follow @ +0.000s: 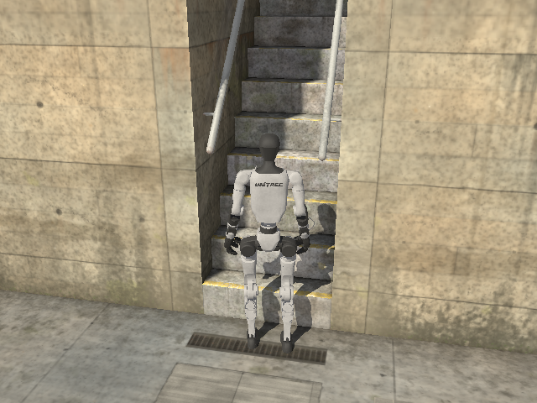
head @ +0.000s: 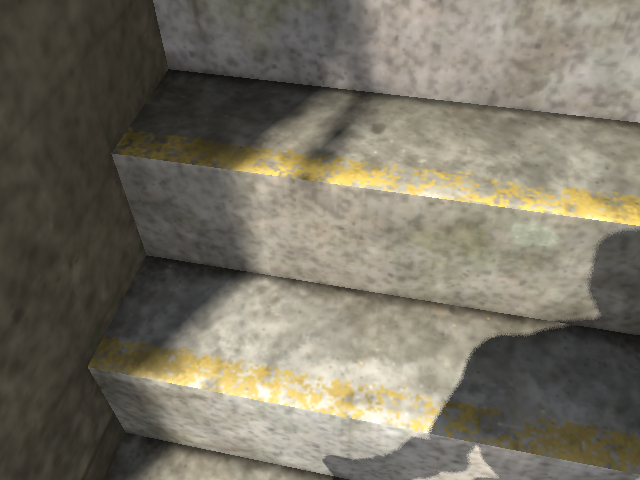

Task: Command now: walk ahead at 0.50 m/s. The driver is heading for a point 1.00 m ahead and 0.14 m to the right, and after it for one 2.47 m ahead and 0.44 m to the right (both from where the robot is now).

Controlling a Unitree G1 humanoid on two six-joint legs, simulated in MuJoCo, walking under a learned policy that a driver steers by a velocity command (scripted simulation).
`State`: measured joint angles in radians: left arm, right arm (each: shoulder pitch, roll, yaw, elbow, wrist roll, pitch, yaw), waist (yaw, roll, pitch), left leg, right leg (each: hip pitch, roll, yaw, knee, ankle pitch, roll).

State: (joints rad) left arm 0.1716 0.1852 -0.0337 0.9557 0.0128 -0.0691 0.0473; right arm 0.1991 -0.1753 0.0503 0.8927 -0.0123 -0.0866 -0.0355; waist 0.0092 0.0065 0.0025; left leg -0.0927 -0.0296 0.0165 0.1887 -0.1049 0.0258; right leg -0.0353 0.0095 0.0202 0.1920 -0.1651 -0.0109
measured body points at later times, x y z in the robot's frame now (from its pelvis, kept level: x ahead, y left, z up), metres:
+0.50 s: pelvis +0.00 +0.00 +0.00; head +0.01 -0.01 +0.45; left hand +0.10 +0.23 -0.13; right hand +0.11 -0.22 -0.13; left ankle +0.00 +0.10 -0.75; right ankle -0.04 -0.11 -0.75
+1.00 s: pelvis +0.00 +0.00 +0.00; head +0.01 -0.01 +0.45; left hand +0.10 +0.23 -0.13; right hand +0.11 -0.22 -0.13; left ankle +0.00 +0.10 -0.75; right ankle -0.04 -0.11 -0.75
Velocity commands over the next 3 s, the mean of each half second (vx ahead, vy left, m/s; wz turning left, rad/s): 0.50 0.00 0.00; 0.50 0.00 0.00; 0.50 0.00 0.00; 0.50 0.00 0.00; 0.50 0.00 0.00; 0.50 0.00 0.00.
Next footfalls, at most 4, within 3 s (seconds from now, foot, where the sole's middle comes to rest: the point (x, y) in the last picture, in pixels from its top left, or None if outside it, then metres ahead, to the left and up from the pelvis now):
none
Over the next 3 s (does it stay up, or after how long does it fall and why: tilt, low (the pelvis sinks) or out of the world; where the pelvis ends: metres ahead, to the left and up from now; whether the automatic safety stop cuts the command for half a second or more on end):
stays up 0.00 0.00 0.00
